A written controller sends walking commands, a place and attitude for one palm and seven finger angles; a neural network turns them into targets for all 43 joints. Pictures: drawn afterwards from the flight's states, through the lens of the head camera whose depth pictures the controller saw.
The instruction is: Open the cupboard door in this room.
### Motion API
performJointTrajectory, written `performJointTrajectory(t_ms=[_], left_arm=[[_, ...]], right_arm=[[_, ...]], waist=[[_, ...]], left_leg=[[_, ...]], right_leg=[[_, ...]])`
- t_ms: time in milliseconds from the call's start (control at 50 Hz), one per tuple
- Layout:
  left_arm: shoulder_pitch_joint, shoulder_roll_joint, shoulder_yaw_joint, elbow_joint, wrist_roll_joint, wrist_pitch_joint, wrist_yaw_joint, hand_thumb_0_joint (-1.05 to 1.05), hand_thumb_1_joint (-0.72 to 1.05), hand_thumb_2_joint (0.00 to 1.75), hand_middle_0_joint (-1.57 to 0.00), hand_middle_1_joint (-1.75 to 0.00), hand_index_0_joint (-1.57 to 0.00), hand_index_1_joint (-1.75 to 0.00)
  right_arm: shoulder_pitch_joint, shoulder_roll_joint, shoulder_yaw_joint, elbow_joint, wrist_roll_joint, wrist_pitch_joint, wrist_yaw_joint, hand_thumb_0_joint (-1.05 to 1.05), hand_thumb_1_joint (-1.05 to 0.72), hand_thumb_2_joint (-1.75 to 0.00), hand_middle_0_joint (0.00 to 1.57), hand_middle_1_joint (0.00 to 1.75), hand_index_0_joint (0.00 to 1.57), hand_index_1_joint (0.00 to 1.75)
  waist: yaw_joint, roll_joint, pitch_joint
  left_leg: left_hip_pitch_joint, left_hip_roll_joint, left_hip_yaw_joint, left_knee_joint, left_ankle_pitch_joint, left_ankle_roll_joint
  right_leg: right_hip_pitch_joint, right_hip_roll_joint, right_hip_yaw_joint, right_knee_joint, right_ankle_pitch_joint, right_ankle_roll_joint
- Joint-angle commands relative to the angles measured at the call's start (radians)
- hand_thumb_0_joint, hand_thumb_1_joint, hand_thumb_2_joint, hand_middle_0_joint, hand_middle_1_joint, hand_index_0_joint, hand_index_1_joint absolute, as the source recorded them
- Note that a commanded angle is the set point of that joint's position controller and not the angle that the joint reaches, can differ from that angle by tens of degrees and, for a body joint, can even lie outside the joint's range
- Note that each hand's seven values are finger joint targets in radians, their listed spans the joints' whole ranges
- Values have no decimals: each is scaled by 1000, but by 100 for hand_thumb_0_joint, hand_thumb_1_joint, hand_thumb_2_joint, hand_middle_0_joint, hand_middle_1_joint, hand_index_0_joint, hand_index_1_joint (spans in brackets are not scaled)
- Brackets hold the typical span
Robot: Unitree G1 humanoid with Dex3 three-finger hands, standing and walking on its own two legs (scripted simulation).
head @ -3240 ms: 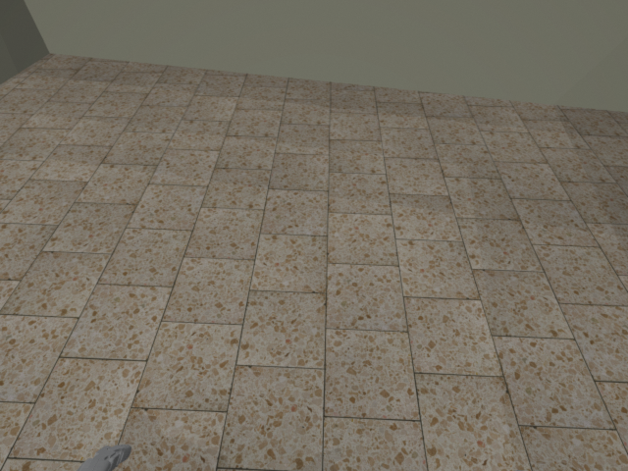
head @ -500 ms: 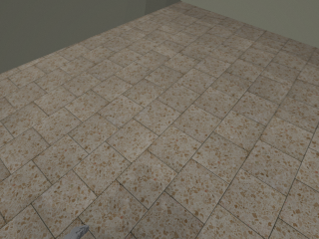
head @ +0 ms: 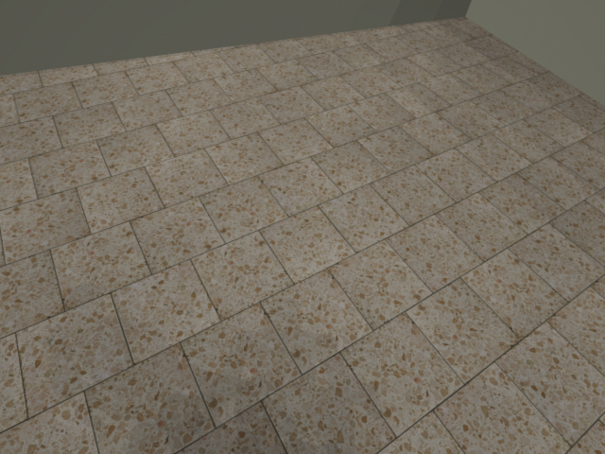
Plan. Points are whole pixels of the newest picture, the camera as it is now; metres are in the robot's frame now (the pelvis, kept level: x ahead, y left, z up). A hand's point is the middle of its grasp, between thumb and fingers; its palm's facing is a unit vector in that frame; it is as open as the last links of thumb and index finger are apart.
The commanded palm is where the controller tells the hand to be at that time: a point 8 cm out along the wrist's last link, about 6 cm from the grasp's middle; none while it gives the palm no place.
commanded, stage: turn or walk to find it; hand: left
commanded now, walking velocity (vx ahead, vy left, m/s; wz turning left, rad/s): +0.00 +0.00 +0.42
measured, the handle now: out of the picture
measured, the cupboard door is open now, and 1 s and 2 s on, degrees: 0 0 0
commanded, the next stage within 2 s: none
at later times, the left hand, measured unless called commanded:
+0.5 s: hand out of the picture +0.05 +0.20 -0.14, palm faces +0.18 -0.95 -0.27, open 7.4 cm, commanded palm none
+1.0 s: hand out of the picture -0.12 +0.18 -0.17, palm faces +0.46 -0.86 -0.24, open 7.3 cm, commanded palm none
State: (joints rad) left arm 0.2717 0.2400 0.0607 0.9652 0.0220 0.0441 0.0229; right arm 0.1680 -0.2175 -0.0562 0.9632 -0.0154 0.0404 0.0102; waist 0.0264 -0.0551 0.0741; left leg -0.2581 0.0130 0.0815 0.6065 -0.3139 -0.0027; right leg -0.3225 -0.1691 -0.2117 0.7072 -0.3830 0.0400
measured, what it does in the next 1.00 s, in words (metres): steps on the spot, turning left: right foot, then left foot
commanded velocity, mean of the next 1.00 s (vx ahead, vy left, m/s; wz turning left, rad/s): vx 0.00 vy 0.00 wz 0.42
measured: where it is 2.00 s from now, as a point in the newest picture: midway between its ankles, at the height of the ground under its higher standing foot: outside the picture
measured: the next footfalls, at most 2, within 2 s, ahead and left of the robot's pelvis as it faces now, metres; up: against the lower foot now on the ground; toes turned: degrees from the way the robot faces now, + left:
right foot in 0.52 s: +0.02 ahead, -0.12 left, +0.00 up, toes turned +9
left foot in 1.00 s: -0.08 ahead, +0.11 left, +0.00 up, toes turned +30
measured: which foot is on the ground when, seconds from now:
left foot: down 0.00-0.52, up 0.54-0.98, down 1.00-1.00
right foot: up 0.00-0.50, down 0.52-1.00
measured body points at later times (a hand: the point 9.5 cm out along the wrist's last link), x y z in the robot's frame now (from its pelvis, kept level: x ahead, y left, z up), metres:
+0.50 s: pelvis -0.03 -0.02 +0.01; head +0.00 -0.03 +0.46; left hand +0.04 +0.25 -0.12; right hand +0.04 -0.25 -0.15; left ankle -0.01 +0.10 -0.72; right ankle -0.02 -0.13 -0.72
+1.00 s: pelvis -0.05 -0.01 +0.00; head -0.02 +0.01 +0.45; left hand -0.14 +0.22 -0.15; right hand +0.13 -0.21 -0.13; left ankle -0.11 +0.09 -0.72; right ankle -0.02 -0.13 -0.72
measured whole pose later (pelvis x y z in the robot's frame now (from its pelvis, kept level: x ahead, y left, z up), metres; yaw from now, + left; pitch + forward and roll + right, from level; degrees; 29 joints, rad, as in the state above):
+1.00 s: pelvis -0.05 -0.01 +0.00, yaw +25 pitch +0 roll +0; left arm 0.28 0.21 0.05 0.97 0.03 0.02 0.02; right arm 0.16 -0.24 -0.06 0.97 -0.01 0.06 0.01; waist 0.02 -0.02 0.08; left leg -0.27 0.03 0.07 0.61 -0.32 -0.05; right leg -0.24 -0.14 -0.25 0.60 -0.34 0.02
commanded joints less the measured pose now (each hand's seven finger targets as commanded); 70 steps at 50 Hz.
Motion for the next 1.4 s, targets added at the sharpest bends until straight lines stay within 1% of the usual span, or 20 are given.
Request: performJointTrajectory(t_ms=[0, 60, 140, 320, 440, 460, 480, 500, 520, 560, 640, 860, 940, 960, 980, 1000, 1020, 1080, 1140, 1380], left_arm=[[-86, 72, 21, -101, 5, 3, 4, 0, 90, 90, -20, -30, -20, -30], [-47, 86, 29, -58, 2, -1, -11, 0, 90, 90, -20, -30, -20, -30], [-28, 85, 26, -44, -2, -6, -8, 0, 90, 90, -20, -30, -20, -30], [-120, 59, 20, -99, -8, -3, 0, 0, 90, 90, -20, -30, -20, -30], [-28, 53, 17, -93, -16, -23, 7, 0, 90, 90, -20, -30, -20, -30], [9, 68, 22, -85, -16, -32, 10, 0, 90, 90, -20, -30, -20, -30], [32, 139, 33, -87, -2, -43, 17, 0, 90, 90, -20, -30, -20, -30], [21, 216, 45, -100, 6, -44, 19, 0, 90, 90, -20, -30, -20, -30], [-6, 201, 37, -117, -3, -38, 20, 0, 90, 90, -20, -30, -20, -30], [-119, 136, 30, -136, -6, -43, 21, 0, 90, 90, -20, -30, -20, -30], [-101, 85, 11, -122, -7, -58, 15, 0, 90, 90, -20, -30, -20, -30], [40, 156, 33, -58, 12, -48, 13, 0, 90, 90, -20, -30, -20, -30], [5, 170, 41, -46, 4, -41, 11, 0, 90, 90, -20, -30, -20, -30], [4, 154, 38, -51, -5, -35, 9, 0, 90, 90, -20, -30, -20, -30], [26, 95, 29, -77, -13, -28, 3, 0, 90, 90, -20, -30, -20, -30], [-18, 57, 8, -107, -7, -19, 5, 0, 90, 90, -20, -30, -20, -30], [-36, 82, 14, -108, -3, -10, 7, 0, 90, 90, -20, -30, -20, -30], [-75, 86, 25, -72, 0, -4, -2, 0, 90, 90, -20, -30, -20, -30], [-28, 87, 25, -49, -3, -8, -10, 0, 90, 90, -20, -30, -20, -30], [-122, 51, 11, -117, -13, -15, 0, 0, 90, 90, -20, -30, -20, -30]], right_arm=[[115, -217, -46, -27, -9, -24, -24, 0, -90, -90, 20, 30, 20, 30], [11, -172, -26, -60, -4, -31, -33, 0, -90, -90, 20, 30, 20, 30], [60, -166, -29, -54, 3, -41, -38, 0, -90, -90, 20, 30, 20, 30], [95, -173, -41, -52, -10, -25, -31, 0, -90, -90, 20, 30, 20, 30], [60, -173, -50, -64, -8, -18, -23, 0, -90, -90, 20, 30, 20, 30], [57, -155, -48, -67, -2, -17, -19, 0, -90, -90, 20, 30, 20, 30], [76, -100, -43, -75, 7, -17, -13, 0, -90, -90, 20, 30, 20, 30], [75, -64, -37, -102, 2, -17, -14, 0, -90, -90, 20, 30, 20, 30], [57, -118, -53, -93, -10, -7, -14, 0, -90, -90, 20, 30, 20, 30], [80, -112, -59, -50, -12, 18, -3, 0, -90, -90, 20, 30, 20, 30], [129, -86, -51, -11, -8, 19, 6, 0, -90, -90, 20, 30, 20, 30], [-36, -62, -20, -53, 3, 9, 3, 0, -90, -90, 20, 30, 20, 30], [36, -80, -17, -42, 8, -12, -1, 0, -90, -90, 20, 30, 20, 30], [82, -116, -24, -32, 4, -22, 0, 0, -90, -90, 20, 30, 20, 30], [112, -217, -45, -34, -4, -33, -4, 0, -90, -90, 20, 30, 20, 30], [153, -278, -58, -25, 1, -25, -13, 0, -90, -90, 20, 30, 20, 30], [147, -265, -54, -24, -4, -18, -15, 0, -90, -90, 20, 30, 20, 30], [39, -188, -29, -54, -6, -26, -33, 0, -90, -90, 20, 30, 20, 30], [30, -173, -23, -64, 2, -38, -34, 0, -90, -90, 20, 30, 20, 30], [79, -179, -43, -63, -12, -24, -28, 0, -90, -90, 20, 30, 20, 30]], waist=[[-75, 291, -79], [-29, 208, -36], [-34, 167, -95], [-66, 189, -68], [-16, 168, -124], [3, 119, -148], [11, -72, -164], [13, -281, -121], [11, -165, -99], [-45, -109, -21], [-59, -85, -19], [20, -150, -59], [-24, -129, -127], [-53, -24, -160], [-64, 263, -186], [-84, 362, -179], [-83, 255, -173], [-53, 234, -55], [-29, 179, -79], [-61, 210, -99]], left_leg=[[80, 327, -365, -333, 375, 163], [78, 232, -279, -323, 370, 127], [189, 210, -264, -294, 539, 137], [104, 216, -418, -313, 333, 186], [-15, 156, -440, -222, 343, 145], [-94, 113, -414, -173, 256, 103], [-249, 15, -301, -18, 58, 34], [-376, -107, -142, 213, -224, -28], [-324, -58, -179, 386, -242, -22], [-298, -25, -180, 544, -122, -27], [-325, -5, -127, 603, -2, -63], [-193, 22, -25, 220, -143, -66], [7, 11, 7, -98, 33, -40], [144, 38, -25, -220, 191, -27], [295, 262, -321, -262, 487, 62], [287, 400, -444, -255, 805, 168], [225, 405, -361, -237, 695, 210], [126, 260, -292, -276, 577, 137], [152, 206, -233, -280, 607, 121], [125, 212, -398, -252, 509, 184]], right_leg=[[-221, 36, 184, 372, -161, 17], [-238, 48, 194, 436, -1, 30], [-238, 61, 196, 406, 31, 53], [-137, 98, 204, 182, -57, 43], [123, 145, 188, -181, 84, 16], [250, 118, 200, -329, 173, 11], [387, -60, 367, -437, 134, -38], [344, -286, 593, -470, 202, -143], [190, -310, 543, -469, 209, -191], [71, -190, 429, -489, 119, -161], [157, -102, 229, -423, 336, -127], [251, -180, 180, -318, 599, -183], [223, -166, 115, -178, 604, -120], [135, -132, 67, -69, 487, -70], [-104, -7, 17, 128, 92, 8], [-214, 58, 88, 281, -290, 37], [-179, 41, 147, 373, -262, 18], [-229, 41, 197, 449, -67, 29], [-209, 53, 187, 446, 15, 44], [-84, 109, 190, 81, -74, 40]])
